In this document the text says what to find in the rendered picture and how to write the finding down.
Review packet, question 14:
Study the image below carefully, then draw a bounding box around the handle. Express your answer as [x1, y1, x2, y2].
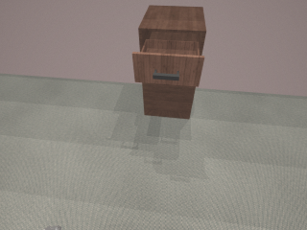
[153, 69, 179, 81]

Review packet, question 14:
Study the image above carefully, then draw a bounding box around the cabinet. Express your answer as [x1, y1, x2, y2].
[138, 5, 206, 120]

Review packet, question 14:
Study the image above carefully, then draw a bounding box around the drawer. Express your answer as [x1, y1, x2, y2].
[132, 39, 204, 87]

